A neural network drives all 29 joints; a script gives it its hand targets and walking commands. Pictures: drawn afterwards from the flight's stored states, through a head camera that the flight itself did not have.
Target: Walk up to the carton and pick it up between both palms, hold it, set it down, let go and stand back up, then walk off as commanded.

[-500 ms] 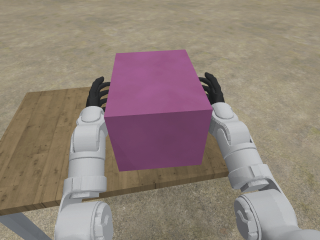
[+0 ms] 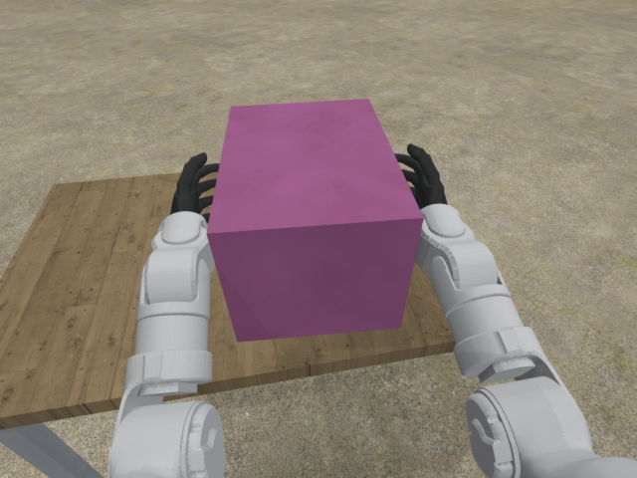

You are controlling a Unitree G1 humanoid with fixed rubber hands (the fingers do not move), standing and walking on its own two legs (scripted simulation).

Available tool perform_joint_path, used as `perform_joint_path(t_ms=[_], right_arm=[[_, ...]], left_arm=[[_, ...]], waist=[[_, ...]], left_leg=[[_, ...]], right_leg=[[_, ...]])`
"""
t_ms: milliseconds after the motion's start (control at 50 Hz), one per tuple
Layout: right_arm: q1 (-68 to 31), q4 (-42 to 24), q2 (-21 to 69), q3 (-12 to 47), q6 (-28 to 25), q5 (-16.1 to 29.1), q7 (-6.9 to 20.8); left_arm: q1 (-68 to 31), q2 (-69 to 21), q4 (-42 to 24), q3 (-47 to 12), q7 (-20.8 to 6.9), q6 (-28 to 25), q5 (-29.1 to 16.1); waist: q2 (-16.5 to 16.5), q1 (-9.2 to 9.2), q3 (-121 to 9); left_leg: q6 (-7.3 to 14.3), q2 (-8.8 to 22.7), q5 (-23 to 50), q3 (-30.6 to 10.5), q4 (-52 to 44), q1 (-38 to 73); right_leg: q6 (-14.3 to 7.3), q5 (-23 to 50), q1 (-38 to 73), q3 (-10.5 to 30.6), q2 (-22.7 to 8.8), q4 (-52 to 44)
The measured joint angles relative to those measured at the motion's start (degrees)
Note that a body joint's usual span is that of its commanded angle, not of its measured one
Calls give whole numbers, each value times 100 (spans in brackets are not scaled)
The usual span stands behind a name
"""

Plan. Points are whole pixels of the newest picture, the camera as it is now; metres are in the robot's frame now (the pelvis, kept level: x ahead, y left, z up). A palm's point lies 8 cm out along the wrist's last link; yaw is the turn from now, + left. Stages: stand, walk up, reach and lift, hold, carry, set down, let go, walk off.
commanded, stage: hold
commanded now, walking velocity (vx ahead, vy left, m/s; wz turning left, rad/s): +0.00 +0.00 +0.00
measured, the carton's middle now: (309, 208) +0.41 -0.01 +0.16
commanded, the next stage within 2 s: none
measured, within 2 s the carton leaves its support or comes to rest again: neither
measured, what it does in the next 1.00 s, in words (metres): stands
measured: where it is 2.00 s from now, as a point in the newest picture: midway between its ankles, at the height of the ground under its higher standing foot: outside the picture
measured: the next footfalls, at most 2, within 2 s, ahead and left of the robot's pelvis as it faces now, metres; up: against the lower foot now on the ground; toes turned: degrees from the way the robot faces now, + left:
none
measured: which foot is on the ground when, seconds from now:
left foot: down 0.00-1.00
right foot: down 0.00-1.00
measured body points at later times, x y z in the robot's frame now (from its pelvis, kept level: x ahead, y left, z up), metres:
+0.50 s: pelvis +0.00 +0.00 +0.00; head -0.04 +0.02 +0.45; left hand +0.39 +0.14 +0.18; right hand +0.38 -0.15 +0.18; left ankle +0.03 +0.10 -0.74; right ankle +0.03 -0.14 -0.74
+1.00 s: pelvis +0.00 +0.00 +0.00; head -0.04 +0.02 +0.45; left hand +0.39 +0.14 +0.18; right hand +0.38 -0.15 +0.18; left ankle +0.03 +0.10 -0.74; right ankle +0.03 -0.14 -0.74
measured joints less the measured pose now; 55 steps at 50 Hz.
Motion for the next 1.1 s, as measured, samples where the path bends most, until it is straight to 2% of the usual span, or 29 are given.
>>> perform_joint_path(t_ms=[1100], right_arm=[[2,-1,6,0,0,1,0]], left_arm=[[6,-1,-1,6,-4,4,7]], waist=[[0,0,2]], left_leg=[[0,-1,1,-3,0,0]], right_leg=[[0,-1,2,0,0,0]])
